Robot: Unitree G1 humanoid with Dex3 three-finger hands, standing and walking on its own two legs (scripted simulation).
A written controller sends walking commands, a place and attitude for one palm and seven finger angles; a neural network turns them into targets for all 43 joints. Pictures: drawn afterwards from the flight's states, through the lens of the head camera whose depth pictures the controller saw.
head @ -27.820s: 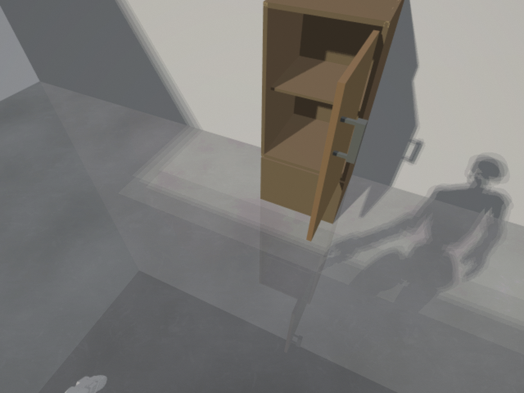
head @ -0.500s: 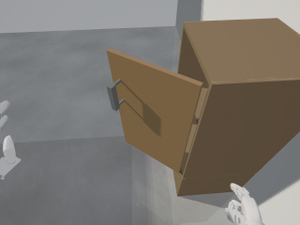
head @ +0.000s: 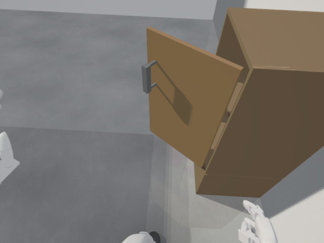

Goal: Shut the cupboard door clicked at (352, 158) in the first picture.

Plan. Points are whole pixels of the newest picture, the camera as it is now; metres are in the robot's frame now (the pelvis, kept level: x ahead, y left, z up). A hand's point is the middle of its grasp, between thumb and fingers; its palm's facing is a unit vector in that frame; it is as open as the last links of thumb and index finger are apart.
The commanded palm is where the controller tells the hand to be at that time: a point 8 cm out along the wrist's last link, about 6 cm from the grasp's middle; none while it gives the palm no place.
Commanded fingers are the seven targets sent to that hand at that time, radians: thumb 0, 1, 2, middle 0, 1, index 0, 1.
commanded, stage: step back with the hand held close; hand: left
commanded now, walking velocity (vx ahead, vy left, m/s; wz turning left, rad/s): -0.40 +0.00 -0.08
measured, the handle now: (150, 76) +0.70 +0.10 -0.01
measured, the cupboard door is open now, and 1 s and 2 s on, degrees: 52 52 52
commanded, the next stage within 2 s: stop stepping back and stand still in 0.28 s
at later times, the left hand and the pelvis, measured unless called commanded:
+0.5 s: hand out of the picture +0.13 +0.27 +0.18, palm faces +0.36 -0.79 -0.49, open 7.4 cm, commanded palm +0.07 +0.30 +0.19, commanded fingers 0.00 0.90 0.90 -0.20 -0.30 -0.20 -0.30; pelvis -0.09 +0.01 +0.00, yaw -4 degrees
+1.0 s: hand out of the picture +0.12 +0.28 +0.16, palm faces +0.39 -0.86 -0.33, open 7.4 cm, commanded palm +0.03 +0.32 +0.19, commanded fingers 0.00 0.90 0.90 -0.20 -0.30 -0.20 -0.30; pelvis -0.13 +0.03 +0.00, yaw -5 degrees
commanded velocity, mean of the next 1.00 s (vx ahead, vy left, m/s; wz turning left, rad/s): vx -0.07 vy -0.01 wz -0.04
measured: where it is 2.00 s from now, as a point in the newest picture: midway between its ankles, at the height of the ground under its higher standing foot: outside the picture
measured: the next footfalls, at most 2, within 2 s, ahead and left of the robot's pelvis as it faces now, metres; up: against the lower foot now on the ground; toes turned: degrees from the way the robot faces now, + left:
left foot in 0.24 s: +0.00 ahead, +0.11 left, +0.00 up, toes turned -2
right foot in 0.50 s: -0.15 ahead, -0.08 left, +0.00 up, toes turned -7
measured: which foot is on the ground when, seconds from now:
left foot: down 0.00-0.08, up 0.10-0.22, down 0.24-1.00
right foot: down 0.00-0.24, up 0.26-0.48, down 0.50-1.00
